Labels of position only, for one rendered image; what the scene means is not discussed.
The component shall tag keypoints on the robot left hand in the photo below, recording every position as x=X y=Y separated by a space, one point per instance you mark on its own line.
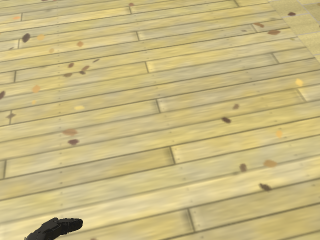
x=55 y=227

